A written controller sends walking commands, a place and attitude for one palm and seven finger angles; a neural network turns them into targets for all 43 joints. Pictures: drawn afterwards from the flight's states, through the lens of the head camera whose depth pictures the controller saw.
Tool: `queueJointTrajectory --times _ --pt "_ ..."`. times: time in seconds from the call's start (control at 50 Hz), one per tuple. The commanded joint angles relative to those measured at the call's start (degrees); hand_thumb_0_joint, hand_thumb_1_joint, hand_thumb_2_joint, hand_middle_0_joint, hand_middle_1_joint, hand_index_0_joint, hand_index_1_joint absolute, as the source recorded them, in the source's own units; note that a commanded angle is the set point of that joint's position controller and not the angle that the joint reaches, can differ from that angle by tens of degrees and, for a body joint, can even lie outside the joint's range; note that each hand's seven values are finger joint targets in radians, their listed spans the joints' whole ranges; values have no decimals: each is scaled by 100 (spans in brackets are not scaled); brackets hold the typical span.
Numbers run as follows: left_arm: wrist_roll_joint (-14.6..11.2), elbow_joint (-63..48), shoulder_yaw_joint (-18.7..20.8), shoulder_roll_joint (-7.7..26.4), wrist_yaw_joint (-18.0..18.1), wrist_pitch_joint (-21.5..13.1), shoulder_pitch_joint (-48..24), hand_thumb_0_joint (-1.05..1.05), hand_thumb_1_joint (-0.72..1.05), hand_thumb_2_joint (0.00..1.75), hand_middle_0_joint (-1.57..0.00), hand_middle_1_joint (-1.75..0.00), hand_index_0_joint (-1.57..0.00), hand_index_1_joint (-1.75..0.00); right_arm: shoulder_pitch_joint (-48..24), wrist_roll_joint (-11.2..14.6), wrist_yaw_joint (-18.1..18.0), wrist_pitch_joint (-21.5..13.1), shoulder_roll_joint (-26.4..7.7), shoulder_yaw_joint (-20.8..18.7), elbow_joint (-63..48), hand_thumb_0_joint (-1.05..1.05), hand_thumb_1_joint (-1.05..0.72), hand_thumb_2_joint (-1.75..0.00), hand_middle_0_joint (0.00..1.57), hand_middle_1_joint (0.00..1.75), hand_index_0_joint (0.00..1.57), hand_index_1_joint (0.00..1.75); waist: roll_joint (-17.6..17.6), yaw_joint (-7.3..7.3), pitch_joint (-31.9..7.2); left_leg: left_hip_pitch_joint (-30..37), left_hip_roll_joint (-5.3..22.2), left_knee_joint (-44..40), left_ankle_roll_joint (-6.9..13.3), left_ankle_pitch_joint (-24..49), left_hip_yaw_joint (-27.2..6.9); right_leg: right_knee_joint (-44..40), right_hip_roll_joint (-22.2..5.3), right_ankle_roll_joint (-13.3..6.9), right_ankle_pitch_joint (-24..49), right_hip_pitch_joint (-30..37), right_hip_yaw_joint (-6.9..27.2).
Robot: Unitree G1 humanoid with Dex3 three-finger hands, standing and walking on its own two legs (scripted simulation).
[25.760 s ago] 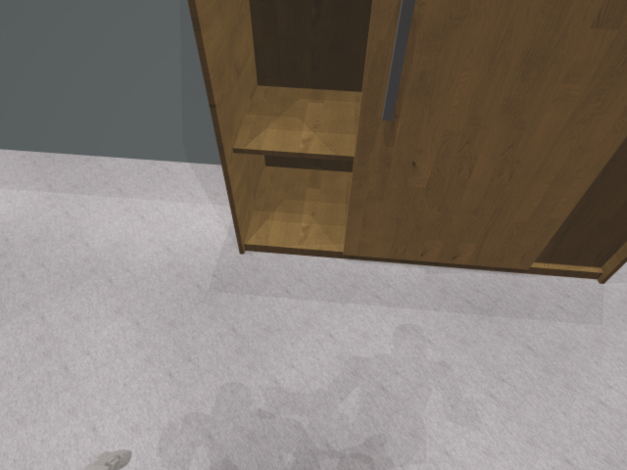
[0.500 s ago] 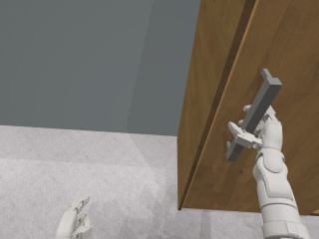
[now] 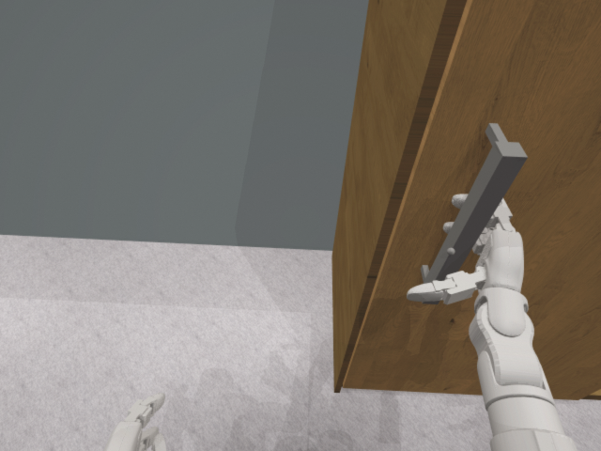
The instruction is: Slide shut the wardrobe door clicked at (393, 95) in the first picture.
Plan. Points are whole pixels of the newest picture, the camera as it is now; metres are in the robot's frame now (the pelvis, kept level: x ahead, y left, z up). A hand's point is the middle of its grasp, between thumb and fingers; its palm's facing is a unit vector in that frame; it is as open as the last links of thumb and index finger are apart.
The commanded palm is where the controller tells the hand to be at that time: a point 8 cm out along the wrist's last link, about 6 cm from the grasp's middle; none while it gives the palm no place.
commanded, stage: slip the hand off the handle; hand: right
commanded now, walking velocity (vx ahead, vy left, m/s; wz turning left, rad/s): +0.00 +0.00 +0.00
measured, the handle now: (456, 227) +0.41 -0.19 +0.10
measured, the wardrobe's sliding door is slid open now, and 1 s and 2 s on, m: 0.00 0.00 0.00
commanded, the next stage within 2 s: draw the hand back to the body in 1.24 s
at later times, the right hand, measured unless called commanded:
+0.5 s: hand (496, 262) +0.35 -0.23 +0.09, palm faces +0.26 +0.96 -0.14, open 14.6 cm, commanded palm +0.31 -0.28 +0.10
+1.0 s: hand (524, 312) +0.28 -0.24 +0.09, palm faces +0.27 +0.95 -0.13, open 14.6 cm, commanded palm +0.24 -0.29 +0.10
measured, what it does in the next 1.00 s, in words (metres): stands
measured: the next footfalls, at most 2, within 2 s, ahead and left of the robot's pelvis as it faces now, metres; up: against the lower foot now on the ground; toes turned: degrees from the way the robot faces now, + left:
none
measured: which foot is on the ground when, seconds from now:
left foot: down 0.00-1.00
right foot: down 0.00-1.00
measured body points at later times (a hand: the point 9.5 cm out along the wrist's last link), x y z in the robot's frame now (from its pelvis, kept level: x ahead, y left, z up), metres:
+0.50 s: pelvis +0.00 -0.01 +0.00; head +0.00 -0.01 +0.45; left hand +0.14 +0.23 -0.10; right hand +0.33 -0.28 +0.10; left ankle +0.01 +0.10 -0.73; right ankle +0.00 -0.09 -0.73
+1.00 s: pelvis +0.00 -0.01 -0.01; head -0.01 +0.00 +0.44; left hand +0.16 +0.23 -0.09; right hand +0.26 -0.29 +0.10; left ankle +0.01 +0.10 -0.73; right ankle +0.00 -0.09 -0.73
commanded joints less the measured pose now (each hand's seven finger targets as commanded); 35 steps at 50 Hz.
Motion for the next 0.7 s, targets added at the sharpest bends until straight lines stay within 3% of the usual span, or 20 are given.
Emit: queueJointTrajectory --times 0.0,0.06,0.14,0.18,0.22,0.26,0.32,0.36,0.42,0.52,0.54,0.56,0.62,0.68 --pt "13 -853 265 754 11 -170 -284 0 90 90 -20 -30 -20 -30 -1886 -132 -54 -326 -988 -322 -1472 0 55 -20 25 115 25 115 -71 -57 -1652 464 67 -144 -33 1596 -174 -180 -106 138 1821 749 406" --pt "9 -873 250 705 4 -122 -311 0 90 90 -20 -30 -20 -30 -1782 -126 -37 -358 -869 -246 -1566 0 55 -20 25 115 25 115 -174 -58 -1632 369 41 -105 -16 1596 -141 -133 -155 186 2036 880 467" --pt "0 -898 233 738 31 -68 -350 0 90 90 -20 -30 -20 -30 -1680 -39 97 -396 -1093 -456 -1550 0 55 -20 25 115 25 115 25 -65 -1605 440 30 -114 -19 1569 -145 -134 -152 180 1933 767 480" --pt "-32 -913 212 720 40 -66 -399 0 90 90 -20 -30 -20 -30 -1636 -9 203 -376 -901 -262 -1474 0 55 -20 25 115 25 115 -53 -34 -1359 275 22 -123 -11 1406 -110 -159 -168 225 1851 748 523" --pt "-37 -881 195 763 59 -46 -375 0 90 90 -20 -30 -20 -30 -1693 20 276 -327 -1029 -349 -1286 0 55 -20 25 115 25 115 97 12 -1123 184 7 -185 -8 1184 -104 -191 -171 202 1558 608 558" --pt "-54 -923 200 749 76 -49 -421 0 90 90 -20 -30 -20 -30 -1790 25 338 -348 -1113 -405 -1430 0 55 -20 25 115 25 115 -191 -40 -1337 216 17 -161 11 1143 -132 -183 -146 212 1536 692 557" --pt "-46 -883 194 779 90 -75 -369 0 90 90 -20 -30 -20 -30 -1890 91 424 -372 -1067 -347 -1318 0 55 -20 25 115 25 115 -36 20 -1235 71 -7 -179 8 994 -102 -174 -165 229 1449 691 644" --pt "-49 -844 180 803 118 -69 -370 0 90 90 -20 -30 -20 -30 -2064 115 458 -397 -1418 -636 -1159 0 55 -20 25 115 25 115 7 14 -1260 103 8 -203 0 877 -124 -196 -140 210 1211 569 639" --pt "-35 -833 174 833 146 -60 -349 0 90 90 -20 -30 -20 -30 -2000 147 553 -463 -1691 -883 -961 0 55 -20 25 115 25 115 47 -47 -1321 212 11 -222 3 802 -169 -184 -116 164 1076 409 607" --pt "-55 -848 185 861 140 -71 -308 0 90 90 -20 -30 -20 -30 -2055 250 795 -631 -1902 -1050 -825 0 55 -20 25 115 25 115 -199 -47 -1382 199 -1 -159 15 869 -184 -118 -101 148 1136 351 592" --pt "-61 -909 194 837 116 -92 -332 0 90 90 -20 -30 -20 -30 -1806 290 857 -666 -1761 -968 -911 0 55 -20 25 115 25 115 -337 -118 -1501 227 -5 -133 23 855 -175 -130 -95 160 1164 391 602" --pt "-67 -948 203 827 97 -129 -332 0 90 90 -20 -30 -20 -30 -1680 352 912 -689 -1494 -773 -1019 0 55 -20 25 115 25 115 -286 -88 -1552 190 -15 -108 18 923 -145 -102 -106 167 1260 488 614" --pt "-66 -992 238 892 57 -151 -316 0 90 90 -20 -30 -20 -30 -871 448 983 -649 -1697 -1045 -1042 0 55 -20 25 115 25 115 -84 -195 -1404 249 -40 -105 20 923 -127 -97 -118 158 1241 275 605" --pt "-89 -1076 239 887 60 -181 -414 0 90 90 -20 -30 -20 -30 -846 508 978 -586 -1644 -1010 -1452 0 55 -20 25 115 25 115 -39 -159 -1303 181 -18 -148 -16 730 -153 -135 -108 122 957 196 580"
